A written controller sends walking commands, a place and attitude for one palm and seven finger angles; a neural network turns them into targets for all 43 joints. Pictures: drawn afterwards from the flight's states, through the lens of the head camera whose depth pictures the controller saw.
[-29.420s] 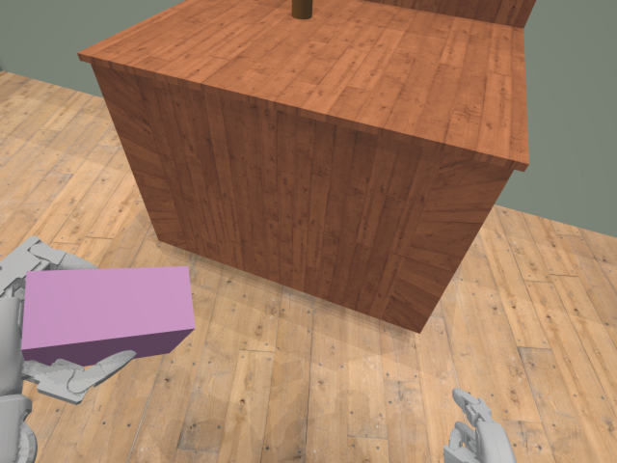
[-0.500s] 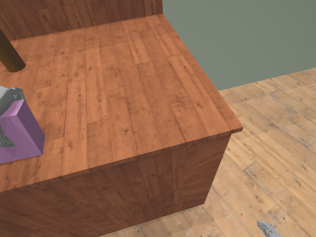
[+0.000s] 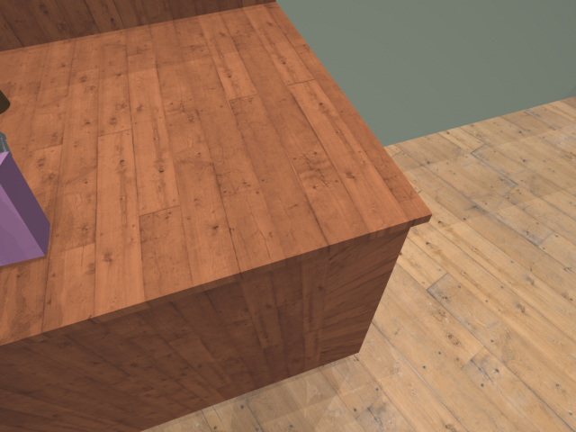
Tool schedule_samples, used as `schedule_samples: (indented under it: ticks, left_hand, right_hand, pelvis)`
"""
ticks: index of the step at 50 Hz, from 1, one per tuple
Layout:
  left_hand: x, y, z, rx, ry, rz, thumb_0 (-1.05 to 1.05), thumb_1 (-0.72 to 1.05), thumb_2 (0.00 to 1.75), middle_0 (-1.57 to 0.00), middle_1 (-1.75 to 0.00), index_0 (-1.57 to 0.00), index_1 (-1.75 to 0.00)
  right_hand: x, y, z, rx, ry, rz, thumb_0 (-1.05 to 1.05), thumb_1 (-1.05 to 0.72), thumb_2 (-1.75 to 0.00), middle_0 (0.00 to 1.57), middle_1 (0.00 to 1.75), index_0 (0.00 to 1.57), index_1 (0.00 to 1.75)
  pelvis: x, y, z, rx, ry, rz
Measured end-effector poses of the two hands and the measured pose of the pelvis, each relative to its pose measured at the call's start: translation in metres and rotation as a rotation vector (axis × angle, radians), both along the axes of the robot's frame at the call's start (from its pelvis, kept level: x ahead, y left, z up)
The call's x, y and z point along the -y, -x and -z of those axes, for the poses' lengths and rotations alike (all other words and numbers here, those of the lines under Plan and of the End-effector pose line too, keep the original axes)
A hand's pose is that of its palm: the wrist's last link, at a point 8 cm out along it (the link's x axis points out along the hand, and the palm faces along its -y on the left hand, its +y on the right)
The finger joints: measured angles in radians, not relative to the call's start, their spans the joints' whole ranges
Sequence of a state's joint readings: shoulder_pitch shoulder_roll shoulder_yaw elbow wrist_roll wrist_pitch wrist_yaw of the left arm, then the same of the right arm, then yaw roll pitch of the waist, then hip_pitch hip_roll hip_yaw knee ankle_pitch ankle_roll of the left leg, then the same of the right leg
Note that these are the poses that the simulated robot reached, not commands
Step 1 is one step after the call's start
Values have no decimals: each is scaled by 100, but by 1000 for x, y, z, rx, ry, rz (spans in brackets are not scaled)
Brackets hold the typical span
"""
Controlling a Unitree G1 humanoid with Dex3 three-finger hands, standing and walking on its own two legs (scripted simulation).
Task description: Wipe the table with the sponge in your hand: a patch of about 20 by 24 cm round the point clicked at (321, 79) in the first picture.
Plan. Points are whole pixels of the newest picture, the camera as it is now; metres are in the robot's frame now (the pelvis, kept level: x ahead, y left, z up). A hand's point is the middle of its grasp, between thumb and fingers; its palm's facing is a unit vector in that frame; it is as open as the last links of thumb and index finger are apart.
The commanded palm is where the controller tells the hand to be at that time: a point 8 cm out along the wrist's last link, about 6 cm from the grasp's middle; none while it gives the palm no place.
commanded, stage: wipe forward along the first lane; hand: left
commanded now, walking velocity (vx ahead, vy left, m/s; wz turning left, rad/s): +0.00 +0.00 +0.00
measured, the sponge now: out of the picture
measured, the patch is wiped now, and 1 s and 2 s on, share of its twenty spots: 0.30 0.35 0.50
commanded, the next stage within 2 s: slide across to the middle lane in 0.44 s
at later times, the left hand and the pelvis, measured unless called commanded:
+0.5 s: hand out of the picture +0.40 +0.45 +0.16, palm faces -0.22 +0.02 -0.98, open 10.5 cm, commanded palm +0.40 +0.43 +0.19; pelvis +0.02 +0.02 +0.00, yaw +0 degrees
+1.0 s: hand (10, 142) +0.43 +0.41 +0.17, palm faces -0.11 +0.05 -0.99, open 10.6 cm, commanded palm +0.41 +0.39 +0.22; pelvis +0.05 +0.04 +0.01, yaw +2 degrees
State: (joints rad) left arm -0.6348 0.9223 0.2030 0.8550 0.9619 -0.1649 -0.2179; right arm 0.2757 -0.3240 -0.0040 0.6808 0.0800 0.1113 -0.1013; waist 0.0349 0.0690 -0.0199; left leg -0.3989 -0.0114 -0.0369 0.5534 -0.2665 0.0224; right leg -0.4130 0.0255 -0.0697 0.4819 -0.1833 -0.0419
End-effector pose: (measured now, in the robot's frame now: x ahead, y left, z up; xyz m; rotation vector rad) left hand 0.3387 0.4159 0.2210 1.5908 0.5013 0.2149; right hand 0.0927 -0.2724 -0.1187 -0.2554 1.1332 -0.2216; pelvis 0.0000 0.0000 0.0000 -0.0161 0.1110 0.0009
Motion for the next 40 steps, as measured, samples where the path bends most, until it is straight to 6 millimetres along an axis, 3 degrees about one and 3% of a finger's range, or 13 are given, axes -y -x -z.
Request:
schedule_samples:
  ticks: [10, 19, 32, 40]
  left_hand:
    - [-12, -17, 0, 0, 10, 13, 2, -56, 104, -73, -127, -74, -128]
    - [-20, -38, -1, -12, -4, 11, 2, -57, 104, -73, -126, -74, -128]
    - [-19, -57, 3, -38, -51, 79, 1, -57, 105, -73, -126, -74, -128]
    - [-8, -57, -3, 62, -35, 105, 0, -56, 105, -71, -129, -72, -130]
  right_hand:
    - [-5, 20, 3, -77, 7, 42, 0, -90, -90, 20, 30, 21, 30]
    - [-15, 19, 1, -108, 8, 44, 0, -90, -90, 20, 30, 21, 30]
    - [-30, -2, 2, -133, -9, 36, 0, -90, -90, 20, 30, 21, 30]
    - [-47, -41, 4, -89, -44, -20, 0, -90, -90, 20, 30, 21, 30]
  pelvis:
    - [-9, -5, 0, -30, 6, 6]
    - [-18, -12, -1, -56, 12, 5]
    - [-30, -32, -3, -65, 17, 2]
    - [-34, -43, -6, -41, 15, -22]
